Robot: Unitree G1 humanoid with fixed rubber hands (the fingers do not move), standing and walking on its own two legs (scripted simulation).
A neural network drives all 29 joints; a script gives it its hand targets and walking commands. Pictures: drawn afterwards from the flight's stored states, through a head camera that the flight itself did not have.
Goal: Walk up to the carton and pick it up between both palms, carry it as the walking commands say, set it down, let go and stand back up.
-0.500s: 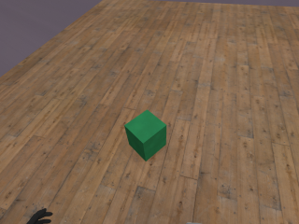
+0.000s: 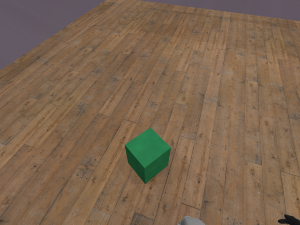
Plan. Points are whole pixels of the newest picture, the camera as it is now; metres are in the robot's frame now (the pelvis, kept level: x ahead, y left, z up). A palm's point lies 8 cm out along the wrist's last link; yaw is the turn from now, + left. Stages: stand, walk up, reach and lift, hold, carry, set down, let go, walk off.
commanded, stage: walk up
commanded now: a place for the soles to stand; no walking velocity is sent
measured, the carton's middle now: (147, 155) +0.65 +0.01 -0.64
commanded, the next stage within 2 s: none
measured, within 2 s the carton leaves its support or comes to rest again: neither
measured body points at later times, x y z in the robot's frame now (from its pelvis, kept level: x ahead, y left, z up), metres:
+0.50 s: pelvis +0.09 -0.02 -0.01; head +0.11 -0.01 +0.44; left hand +0.18 +0.32 -0.11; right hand +0.22 -0.34 -0.11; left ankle +0.12 +0.11 -0.73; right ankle +0.12 -0.14 -0.73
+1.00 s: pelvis +0.10 -0.02 +0.01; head +0.12 -0.01 +0.46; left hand +0.23 +0.33 -0.08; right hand +0.22 -0.35 -0.09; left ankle +0.12 +0.11 -0.73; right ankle +0.11 -0.15 -0.70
